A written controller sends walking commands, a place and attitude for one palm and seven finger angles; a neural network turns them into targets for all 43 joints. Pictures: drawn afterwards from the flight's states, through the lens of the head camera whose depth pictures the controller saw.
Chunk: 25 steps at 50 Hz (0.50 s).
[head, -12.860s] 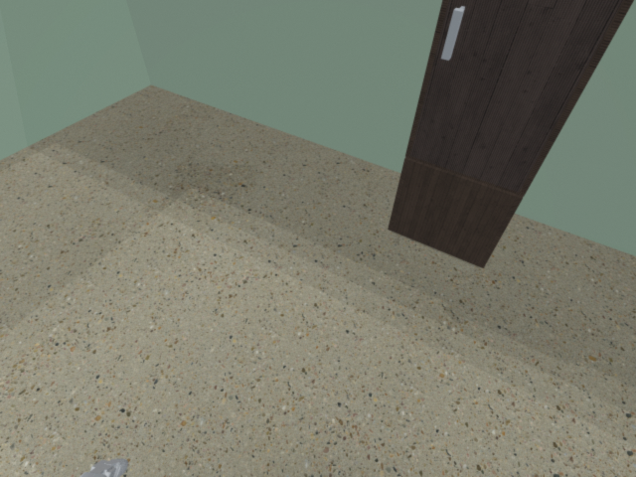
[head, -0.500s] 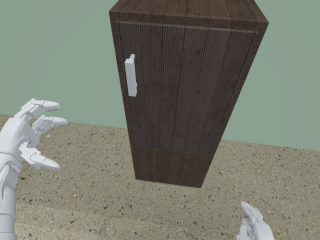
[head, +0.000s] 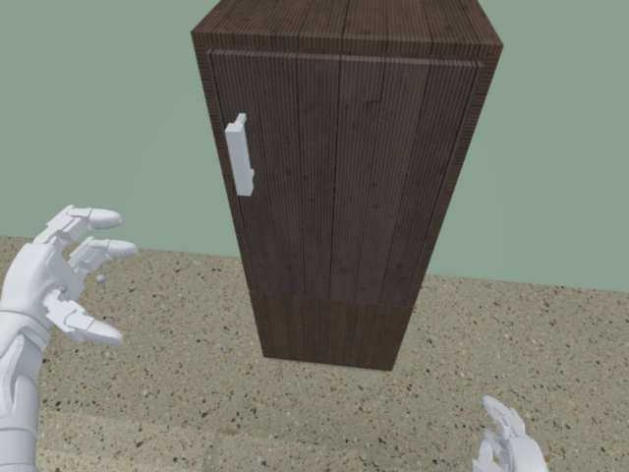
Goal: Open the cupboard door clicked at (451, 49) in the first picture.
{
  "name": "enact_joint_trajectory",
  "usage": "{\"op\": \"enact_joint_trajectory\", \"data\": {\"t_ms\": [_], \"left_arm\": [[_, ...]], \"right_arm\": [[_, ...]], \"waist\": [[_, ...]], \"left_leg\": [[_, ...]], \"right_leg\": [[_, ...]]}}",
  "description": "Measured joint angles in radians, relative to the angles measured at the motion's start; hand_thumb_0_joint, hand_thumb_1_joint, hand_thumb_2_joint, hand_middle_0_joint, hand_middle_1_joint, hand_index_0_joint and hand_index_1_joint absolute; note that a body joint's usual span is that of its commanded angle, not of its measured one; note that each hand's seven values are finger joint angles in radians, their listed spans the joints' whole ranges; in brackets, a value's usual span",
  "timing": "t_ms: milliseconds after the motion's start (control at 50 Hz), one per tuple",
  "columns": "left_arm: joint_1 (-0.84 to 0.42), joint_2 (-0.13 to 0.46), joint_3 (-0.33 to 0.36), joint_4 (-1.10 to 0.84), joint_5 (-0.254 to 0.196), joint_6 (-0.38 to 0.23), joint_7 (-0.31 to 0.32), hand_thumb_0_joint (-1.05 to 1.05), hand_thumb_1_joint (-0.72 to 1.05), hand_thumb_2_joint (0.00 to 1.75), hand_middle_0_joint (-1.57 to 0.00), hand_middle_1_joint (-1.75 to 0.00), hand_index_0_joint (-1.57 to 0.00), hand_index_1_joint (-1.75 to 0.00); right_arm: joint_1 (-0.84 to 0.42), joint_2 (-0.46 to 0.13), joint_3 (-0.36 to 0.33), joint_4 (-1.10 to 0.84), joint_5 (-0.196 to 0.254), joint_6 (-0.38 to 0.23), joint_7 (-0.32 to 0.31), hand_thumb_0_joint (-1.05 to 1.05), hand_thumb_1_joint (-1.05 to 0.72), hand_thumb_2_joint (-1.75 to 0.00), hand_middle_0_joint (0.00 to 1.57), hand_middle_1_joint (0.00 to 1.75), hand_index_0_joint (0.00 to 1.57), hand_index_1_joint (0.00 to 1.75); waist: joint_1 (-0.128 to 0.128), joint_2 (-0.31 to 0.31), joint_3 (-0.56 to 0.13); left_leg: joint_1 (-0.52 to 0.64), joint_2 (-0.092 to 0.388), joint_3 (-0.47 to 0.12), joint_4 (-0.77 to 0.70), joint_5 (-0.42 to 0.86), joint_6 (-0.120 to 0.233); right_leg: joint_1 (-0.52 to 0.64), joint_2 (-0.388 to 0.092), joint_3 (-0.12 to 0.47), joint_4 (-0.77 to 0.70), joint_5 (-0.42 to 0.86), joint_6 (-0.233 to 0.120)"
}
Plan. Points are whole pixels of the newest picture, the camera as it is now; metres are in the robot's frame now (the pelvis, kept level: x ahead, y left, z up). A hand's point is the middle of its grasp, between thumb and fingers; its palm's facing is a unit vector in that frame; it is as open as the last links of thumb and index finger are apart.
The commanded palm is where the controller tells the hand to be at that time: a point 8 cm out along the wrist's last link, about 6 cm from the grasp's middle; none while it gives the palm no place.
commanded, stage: move the hooked fingers beside the handle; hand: left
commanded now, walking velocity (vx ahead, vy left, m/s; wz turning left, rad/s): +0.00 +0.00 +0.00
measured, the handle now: (243, 154) +0.57 +0.17 +0.11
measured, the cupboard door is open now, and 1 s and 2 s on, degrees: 0 0 0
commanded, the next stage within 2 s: none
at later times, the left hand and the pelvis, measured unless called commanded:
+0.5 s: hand (133, 241) +0.35 +0.26 +0.13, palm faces -0.04 -1.00 +0.00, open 14.0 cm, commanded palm +0.33 +0.31 +0.12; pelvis -0.01 +0.00 +0.00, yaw +0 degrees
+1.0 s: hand (164, 206) +0.42 +0.25 +0.12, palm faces -0.05 -1.00 +0.01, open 14.0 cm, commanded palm +0.41 +0.30 +0.12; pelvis +0.00 +0.02 -0.01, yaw -1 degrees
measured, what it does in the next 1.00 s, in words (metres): stands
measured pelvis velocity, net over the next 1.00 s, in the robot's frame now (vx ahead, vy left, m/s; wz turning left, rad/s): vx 0.00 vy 0.02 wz -0.02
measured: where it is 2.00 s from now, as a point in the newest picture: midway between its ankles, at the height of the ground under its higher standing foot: outside the picture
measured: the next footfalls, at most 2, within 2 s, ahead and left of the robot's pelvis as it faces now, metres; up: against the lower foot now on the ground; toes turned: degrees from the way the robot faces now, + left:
none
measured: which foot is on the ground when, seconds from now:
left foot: down 0.00-1.00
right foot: down 0.00-1.00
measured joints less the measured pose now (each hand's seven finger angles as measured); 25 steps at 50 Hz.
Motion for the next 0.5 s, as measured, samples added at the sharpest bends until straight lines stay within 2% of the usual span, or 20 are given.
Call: {"op": "enact_joint_trajectory", "data": {"t_ms": [160,260,500], "left_arm": [[-0.018,-0.004,-0.01,0.032,0.006,-0.001,-0.001,-0.01,-0.5,0.3,-0.3,-1.2,-0.3,-1.2],[-0.1,0.003,-0.018,0.107,0.018,-0.018,0.008,-0.01,-0.5,0.3,-0.3,-1.2,-0.3,-1.2],[-0.282,0.038,-0.033,0.292,0.056,-0.046,0.016,-0.01,-0.5,0.3,-0.3,-1.2,-0.3,-1.2]], "right_arm": [[-0.006,-0.002,0.0,0.001,0.0,0.002,-0.003,0.01,-0.9,-0.9,0.2,0.3,0.2,0.3],[-0.008,-0.003,0.003,0.014,0.002,0.007,-0.012,0.01,-0.9,-0.9,0.2,0.3,0.2,0.3],[0.018,-0.012,0.001,0.025,0.0,0.035,-0.004,0.01,-0.9,-0.9,0.2,0.3,0.2,0.3]], "waist": [[0.003,0.003,0.0],[0.0,-0.005,0.01],[-0.04,-0.012,0.007]], "left_leg": [[-0.004,0.0,-0.002,0.002,0.003,-0.002],[-0.019,-0.001,-0.01,0.012,0.006,-0.004],[-0.07,-0.001,0.006,0.027,0.007,0.003]], "right_leg": [[-0.006,0.0,-0.001,0.007,0.0,-0.002],[-0.017,-0.001,-0.01,0.014,0.001,-0.004],[-0.073,-0.002,0.007,0.029,0.009,0.002]]}}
